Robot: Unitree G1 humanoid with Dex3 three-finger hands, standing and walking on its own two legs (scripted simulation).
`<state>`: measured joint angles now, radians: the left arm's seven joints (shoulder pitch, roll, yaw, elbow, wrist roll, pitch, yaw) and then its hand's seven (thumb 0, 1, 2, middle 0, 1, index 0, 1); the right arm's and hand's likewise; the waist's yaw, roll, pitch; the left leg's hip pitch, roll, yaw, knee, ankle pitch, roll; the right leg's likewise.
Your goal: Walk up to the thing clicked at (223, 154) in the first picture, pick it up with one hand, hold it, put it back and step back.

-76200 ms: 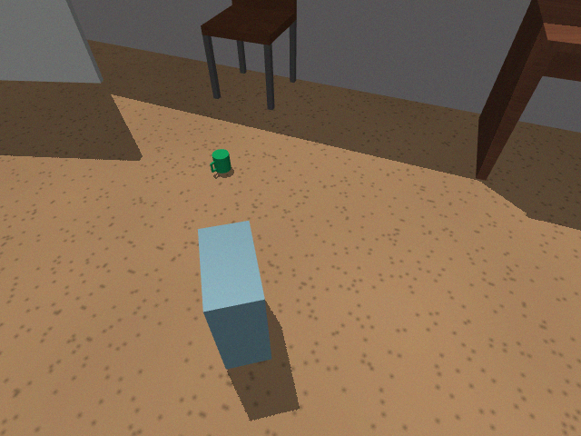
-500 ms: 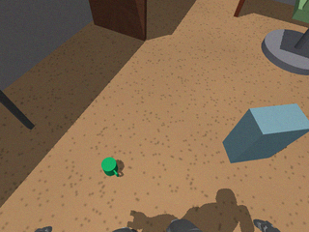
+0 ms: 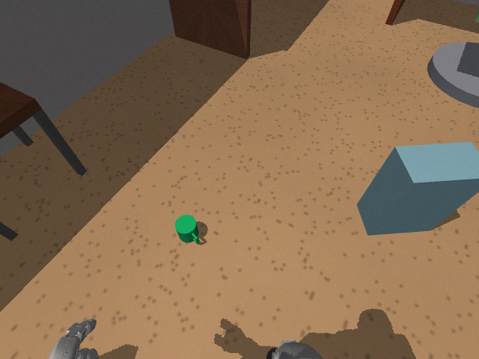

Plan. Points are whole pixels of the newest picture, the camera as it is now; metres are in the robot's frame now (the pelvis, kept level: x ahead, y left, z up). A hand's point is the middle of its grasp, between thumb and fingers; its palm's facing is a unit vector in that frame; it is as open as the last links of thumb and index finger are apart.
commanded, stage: step back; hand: left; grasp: from above
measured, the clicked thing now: (189, 231) +0.67 +0.21 -0.71
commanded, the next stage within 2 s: none
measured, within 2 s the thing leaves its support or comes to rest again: neither
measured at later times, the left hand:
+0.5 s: hand out of the picture -0.08 +0.23 -0.13, palm faces -0.07 -0.90 -0.42, open 7.4 cm
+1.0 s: hand out of the picture -0.25 +0.24 -0.14, palm faces -0.02 -0.92 -0.39, open 7.4 cm
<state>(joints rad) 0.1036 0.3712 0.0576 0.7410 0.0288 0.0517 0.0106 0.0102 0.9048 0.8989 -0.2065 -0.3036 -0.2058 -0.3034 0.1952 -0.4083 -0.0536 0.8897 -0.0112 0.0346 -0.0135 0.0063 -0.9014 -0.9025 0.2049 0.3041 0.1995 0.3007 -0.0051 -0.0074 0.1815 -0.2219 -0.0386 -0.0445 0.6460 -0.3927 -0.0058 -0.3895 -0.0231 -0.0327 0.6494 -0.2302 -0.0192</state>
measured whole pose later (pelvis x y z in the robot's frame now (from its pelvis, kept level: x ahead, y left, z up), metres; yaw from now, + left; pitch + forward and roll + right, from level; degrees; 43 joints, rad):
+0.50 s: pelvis -0.16 -0.04 +0.00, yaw -4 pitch -3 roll +1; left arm 0.21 0.35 0.06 0.85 0.04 0.05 0.00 0.01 0.91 0.90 -0.21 -0.30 -0.20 -0.30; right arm 0.11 -0.41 -0.06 0.84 0.00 0.07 -0.02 0.01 -0.90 -0.90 0.21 0.30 0.20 0.30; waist 0.03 0.03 0.16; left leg -0.51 -0.08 -0.14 1.05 -0.48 -0.01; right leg -0.27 0.01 0.05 0.66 -0.34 -0.02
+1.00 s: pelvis -0.34 -0.03 +0.01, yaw -2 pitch -3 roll -1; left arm 0.18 0.40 0.06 0.85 0.02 0.05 0.01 0.01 0.91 0.90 -0.20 -0.30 -0.20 -0.30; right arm 0.14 -0.37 -0.04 0.86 -0.04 0.05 0.01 0.01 -0.90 -0.90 0.21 0.30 0.20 0.30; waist 0.02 0.00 0.15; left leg -0.34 0.02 0.00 0.59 -0.21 0.02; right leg -0.34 0.06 0.08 0.97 -0.51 0.01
